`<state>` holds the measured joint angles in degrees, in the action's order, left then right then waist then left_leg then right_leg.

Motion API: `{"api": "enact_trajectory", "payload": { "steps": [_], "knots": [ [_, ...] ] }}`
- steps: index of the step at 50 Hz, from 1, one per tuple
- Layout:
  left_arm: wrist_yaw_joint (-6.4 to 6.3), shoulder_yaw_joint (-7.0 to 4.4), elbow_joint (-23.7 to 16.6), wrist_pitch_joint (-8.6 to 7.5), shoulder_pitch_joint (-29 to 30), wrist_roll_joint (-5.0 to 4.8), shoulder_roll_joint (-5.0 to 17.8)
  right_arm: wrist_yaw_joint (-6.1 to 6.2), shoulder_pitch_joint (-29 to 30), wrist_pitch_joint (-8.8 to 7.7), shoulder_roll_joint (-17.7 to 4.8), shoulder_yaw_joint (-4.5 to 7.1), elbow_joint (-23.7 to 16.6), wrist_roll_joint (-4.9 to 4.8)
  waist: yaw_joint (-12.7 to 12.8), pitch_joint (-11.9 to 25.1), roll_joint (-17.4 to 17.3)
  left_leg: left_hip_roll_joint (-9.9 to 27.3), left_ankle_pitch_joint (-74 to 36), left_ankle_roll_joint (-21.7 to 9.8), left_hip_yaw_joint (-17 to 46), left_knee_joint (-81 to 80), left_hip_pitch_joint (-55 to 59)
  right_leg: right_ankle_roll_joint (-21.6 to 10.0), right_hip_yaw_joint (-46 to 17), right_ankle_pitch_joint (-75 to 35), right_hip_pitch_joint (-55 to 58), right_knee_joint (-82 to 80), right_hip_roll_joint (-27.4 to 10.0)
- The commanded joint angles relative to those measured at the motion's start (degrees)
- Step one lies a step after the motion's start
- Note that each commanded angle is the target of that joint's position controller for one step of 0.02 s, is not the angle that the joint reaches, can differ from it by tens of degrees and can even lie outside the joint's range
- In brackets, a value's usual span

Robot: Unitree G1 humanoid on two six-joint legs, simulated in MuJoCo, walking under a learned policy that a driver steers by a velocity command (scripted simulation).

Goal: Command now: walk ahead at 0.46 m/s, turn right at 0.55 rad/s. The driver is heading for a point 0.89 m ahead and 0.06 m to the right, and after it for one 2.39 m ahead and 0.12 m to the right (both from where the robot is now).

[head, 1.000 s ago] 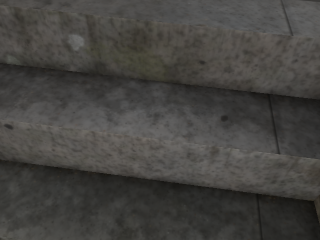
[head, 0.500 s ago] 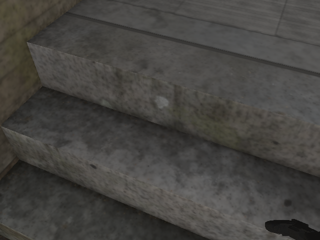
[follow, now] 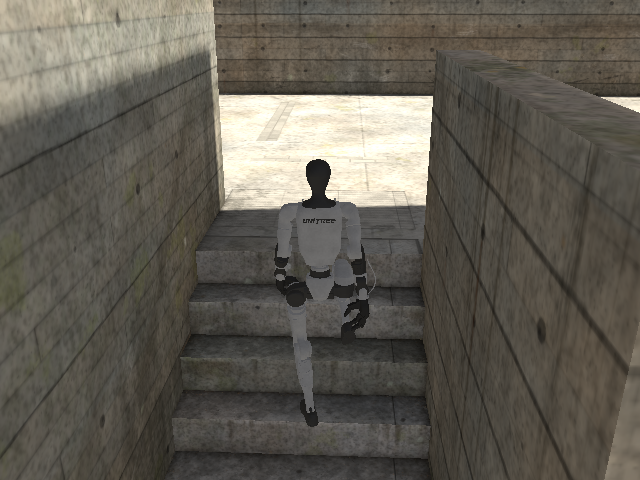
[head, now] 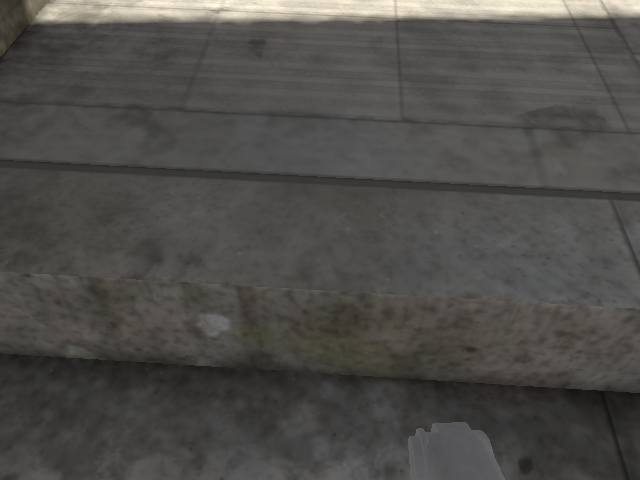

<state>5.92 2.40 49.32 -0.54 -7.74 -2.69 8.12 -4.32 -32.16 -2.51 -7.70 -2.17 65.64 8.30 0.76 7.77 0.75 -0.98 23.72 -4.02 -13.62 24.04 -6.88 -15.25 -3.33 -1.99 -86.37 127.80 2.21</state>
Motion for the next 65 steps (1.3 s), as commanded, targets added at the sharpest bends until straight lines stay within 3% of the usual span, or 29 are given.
{"api": "enact_trajectory", "payload": {
  "steps": [1,5,7,8,9,10,11,12,15,19,21,23,24,26,27,28,29,30,31,34,37,45,48,53,55,56,57,61,65],
  "knots": [
    [-0.22,-1.02,-13.0,4.13,20.3,0.80,5.7,-2.49,12.4,-0.75,-12.9,1.46,-5.5,-2.64,8.5,-3.9,-9.4,17.4,-85.5,-4.3,4.2,-17.8,-18.2,-1.5,15.8,12.6,23.3,-28.6,-0.8],
    [1.65,-2.00,-11.9,8.04,11.1,2.38,6.4,-4.96,8.7,-3.43,-22.4,3.30,-2.2,-7.04,9.9,0.6,-15.1,22.6,-137.4,-10.6,3.6,-3.3,8.5,3.1,21.1,23.8,31.4,-56.3,8.7],
    [-0.23,-3.41,-3.9,8.16,-4.7,2.31,8.2,-6.47,4.4,-2.20,-17.2,2.08,-0.5,-0.57,8.8,8.8,-11.1,19.6,-134.8,-8.6,6.0,12.8,-0.1,0.4,8.1,17.1,54.1,-63.4,8.3],
    [-4.45,-4.41,-0.8,4.18,-12.5,5.23,8.8,2.93,8.6,-4.24,-15.0,4.26,-11.5,-12.19,9.0,14.8,-9.5,13.0,-101.9,-4.8,1.5,27.4,-4.7,-0.1,3.3,37.1,70.2,-65.7,9.4],
    [-7.23,-5.24,1.5,3.61,-10.8,5.15,10.0,4.56,17.6,-4.89,-12.8,3.38,-16.2,-11.05,8.4,9.6,7.4,3.5,-49.6,-3.6,2.5,47.4,-25.4,-4.2,-17.8,43.3,70.8,-81.8,2.6],
    [-8.35,-5.50,0.2,2.86,-4.5,5.85,11.0,4.20,24.9,-4.87,-7.0,2.27,-21.1,-7.18,5.2,5.3,10.8,-3.4,-25.5,-1.1,13.3,76.8,-33.5,-9.9,-37.4,45.8,64.8,-96.0,-4.6],
    [-8.17,-5.48,-1.3,0.99,-1.0,5.60,10.3,4.14,25.8,-4.72,-4.5,1.89,-25.2,-4.90,2.7,1.3,5.1,-3.6,-23.8,-1.4,18.6,89.5,-39.9,-8.9,-37.7,43.6,63.3,-98.6,-5.3],
    [-3.51,-2.49,3.3,0.43,-10.4,7.87,3.0,-0.42,19.7,0.11,-6.5,1.43,-16.2,-5.56,9.0,-7.9,3.4,-6.4,-24.5,-5.8,33.4,97.8,-58.1,-5.3,-34.8,25.3,62.6,-94.9,-5.8],
    [-0.96,-2.26,11.4,-2.66,-12.9,6.18,3.8,-1.28,27.6,0.24,-3.5,-0.07,-26.3,-3.34,-0.6,-4.7,-1.6,-3.7,-7.4,-8.8,27.8,101.3,-71.9,-3.8,-24.4,3.4,69.0,-94.2,-6.7],
    [-1.37,-2.80,12.2,-4.43,-10.3,8.39,3.5,0.95,35.6,0.55,-4.1,-1.19,-26.8,-5.11,-2.5,-5.9,2.8,0.6,2.3,-8.3,19.6,112.8,-72.8,-0.7,-21.2,23.7,55.3,-105.9,-6.6],
    [-0.61,-2.80,13.4,-4.87,-15.1,10.59,5.6,1.96,42.7,1.16,-4.1,-2.03,-30.0,-5.12,-1.9,-4.2,-5.4,4.1,-10.0,-8.1,16.1,92.5,-70.5,1.6,-18.3,24.3,55.6,-107.0,-4.6],
    [1.25,-4.50,11.4,-3.80,-9.9,7.27,11.2,1.76,54.7,3.83,-4.5,-2.57,-35.9,-5.60,-4.6,-3.2,1.4,4.3,2.8,-5.3,9.9,67.9,-38.6,-2.0,-14.7,13.1,34.4,-125.0,-7.3],
    [1.24,-4.32,10.1,-5.20,-12.0,5.52,12.3,0.38,56.5,4.38,-2.5,-2.55,-36.0,-6.22,-3.9,-4.2,5.7,1.3,2.7,0.7,4.5,69.8,-24.7,-5.8,-17.9,-6.0,28.3,-128.2,-10.8],
    [2.04,-5.98,9.0,-7.64,-10.3,1.53,17.1,0.10,39.7,4.95,-8.9,0.11,-30.0,-6.87,-9.9,3.5,6.6,-4.2,-1.3,0.9,4.6,54.6,-30.2,-4.1,-13.0,-65.8,61.0,-114.9,-16.1],
    [2.81,-6.30,9.6,-8.48,-12.8,3.63,16.5,0.16,31.4,4.00,-13.2,1.97,-25.8,-6.87,-9.2,8.8,5.9,-5.7,-1.4,-2.2,6.6,44.5,-28.3,-3.3,-8.7,-86.6,73.4,-100.9,-14.9],
    [3.26,-5.50,12.6,-8.30,-21.6,7.66,9.5,0.60,17.6,3.77,-14.3,2.88,-19.5,-6.38,-7.5,19.4,-3.7,-0.2,-15.1,-10.2,25.1,36.6,-11.0,0.2,-8.4,-79.6,66.8,-83.0,-9.9],
    [4.88,-4.18,13.9,-6.49,-23.0,10.24,4.1,1.58,5.0,4.84,-16.9,4.19,-14.5,-4.88,-12.5,20.2,-14.7,8.5,6.5,-17.4,51.8,12.2,2.0,0.8,-9.7,-39.0,47.4,-66.6,-1.6],
    [4.80,-5.70,15.7,-4.73,-17.7,6.78,5.6,2.24,5.2,4.64,-17.7,4.47,-15.2,-3.93,-16.2,7.8,-21.3,13.2,32.4,-19.4,73.1,-2.4,-4.8,3.5,-17.3,-7.2,31.2,-33.2,6.7],
    [3.60,-5.66,13.8,-4.57,-14.3,3.43,5.8,2.18,11.1,2.71,-17.3,4.05,-12.8,-4.96,-10.0,-2.3,-19.9,13.3,37.8,-15.3,68.5,-1.2,-11.6,2.4,-17.8,-8.5,19.3,-18.4,6.3],
    [-0.11,-3.79,10.6,-3.59,-8.3,3.56,4.0,2.00,19.7,0.73,-1.5,1.06,-5.9,-5.39,-2.0,-2.7,3.2,12.1,14.0,-8.1,48.1,3.7,-16.4,-1.0,-19.0,-9.5,14.0,-13.4,3.9],
    [-0.70,-1.18,7.7,-2.58,-5.9,5.14,-0.9,1.44,18.4,-1.49,1.8,0.51,-2.1,-3.34,2.9,-3.2,1.2,8.0,-5.7,-2.5,26.7,0.9,-12.9,-1.4,-11.4,-5.2,6.3,-12.0,0.9],
    [-2.06,1.14,-4.8,-1.23,19.0,2.96,2.3,-0.32,1.4,-2.32,-2.2,-0.04,1.7,0.70,-2.3,-4.3,-1.7,10.2,-14.7,-4.9,20.2,-11.2,-11.0,-0.3,4.2,-5.4,-2.3,-15.2,-4.8],
    [-1.93,0.80,-10.2,2.02,29.2,5.13,2.4,-1.59,-1.7,-3.44,-2.8,-0.16,0.6,-3.00,-1.1,-3.9,-8.0,12.7,-42.5,-4.5,15.2,-19.1,-19.4,2.9,17.0,10.2,19.7,-30.0,-6.9],
    [-0.73,-0.34,-5.1,1.95,14.7,6.02,3.6,-2.40,0.9,-6.14,-18.9,4.82,-2.9,-9.02,5.6,6.3,-14.6,15.9,-115.8,0.4,13.8,-1.0,11.9,4.1,13.4,17.6,38.7,-62.4,1.0],
    [-2.35,-1.65,1.4,2.67,-8.2,5.23,8.8,-3.84,0.6,-5.84,-10.5,4.48,-6.4,-4.47,7.9,24.5,5.1,6.3,-80.0,1.0,20.4,21.6,-19.6,-4.8,-19.8,4.1,80.0,-77.9,-9.8],
    [-1.59,-3.48,2.7,2.29,-14.4,8.42,11.6,-4.13,2.5,-4.19,-6.4,5.14,-3.8,-6.18,12.4,21.4,17.7,-5.0,-18.2,2.4,23.0,62.0,-28.7,-10.8,-40.1,12.2,75.6,-97.8,-20.7],
    [-2.72,-4.67,1.9,-0.98,-7.5,7.86,14.6,-3.42,2.9,-3.78,-7.4,6.21,-3.5,-7.85,8.8,13.5,8.8,-3.6,-21.2,0.2,31.8,82.9,-37.3,-6.8,-41.7,23.7,66.9,-100.7,-19.7],
    [-3.25,-1.31,6.8,-5.62,10.7,4.12,-1.2,1.07,11.2,-2.54,-0.9,3.13,-6.1,-5.42,-3.1,1.3,-8.7,2.7,-18.2,-2.4,28.3,82.7,-43.1,0.8,-16.1,14.8,54.5,-100.9,-17.1],
    [-4.81,-3.50,1.5,-8.22,14.3,3.77,3.3,1.74,22.2,-1.91,-4.9,4.45,-11.0,-5.38,-5.3,2.4,-0.7,5.0,-2.4,4.0,19.1,60.4,-37.7,3.6,6.4,-1.0,59.5,-105.8,-12.0]
  ]
}}
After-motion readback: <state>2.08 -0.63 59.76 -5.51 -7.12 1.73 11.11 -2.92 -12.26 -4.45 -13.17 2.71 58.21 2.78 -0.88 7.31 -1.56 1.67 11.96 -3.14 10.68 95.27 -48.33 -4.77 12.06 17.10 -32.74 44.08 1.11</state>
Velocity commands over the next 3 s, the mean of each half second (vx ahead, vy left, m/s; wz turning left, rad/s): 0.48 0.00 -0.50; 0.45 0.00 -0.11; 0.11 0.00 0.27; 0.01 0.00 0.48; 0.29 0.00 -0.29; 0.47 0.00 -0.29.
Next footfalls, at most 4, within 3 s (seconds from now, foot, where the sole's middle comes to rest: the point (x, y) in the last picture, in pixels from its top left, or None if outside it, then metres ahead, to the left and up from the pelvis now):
0.10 right None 0.17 -0.09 -0.56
0.52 left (265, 445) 0.44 0.11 -0.36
1.06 right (451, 230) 0.68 -0.15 -0.15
1.54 left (297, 190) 0.76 0.08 -0.15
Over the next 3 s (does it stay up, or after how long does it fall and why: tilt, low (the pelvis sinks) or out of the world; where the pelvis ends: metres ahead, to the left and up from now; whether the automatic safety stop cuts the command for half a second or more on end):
stays up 1.06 -0.11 0.63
